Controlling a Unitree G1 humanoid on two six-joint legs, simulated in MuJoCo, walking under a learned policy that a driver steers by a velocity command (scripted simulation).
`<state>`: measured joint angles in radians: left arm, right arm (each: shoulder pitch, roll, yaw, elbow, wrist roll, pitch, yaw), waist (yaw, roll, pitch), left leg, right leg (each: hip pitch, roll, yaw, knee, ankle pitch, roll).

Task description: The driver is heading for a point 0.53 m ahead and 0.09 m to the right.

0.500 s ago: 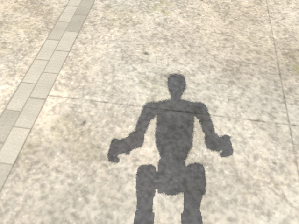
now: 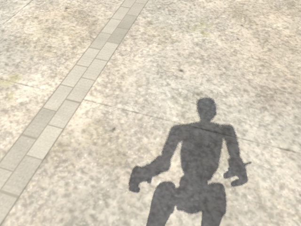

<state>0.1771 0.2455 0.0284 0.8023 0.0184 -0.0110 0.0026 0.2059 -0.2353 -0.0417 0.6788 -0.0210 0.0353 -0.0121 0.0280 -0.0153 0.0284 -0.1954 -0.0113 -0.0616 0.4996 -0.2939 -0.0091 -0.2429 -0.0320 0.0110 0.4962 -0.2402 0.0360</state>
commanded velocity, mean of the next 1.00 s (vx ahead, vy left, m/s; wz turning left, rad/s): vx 0.19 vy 0.00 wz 0.02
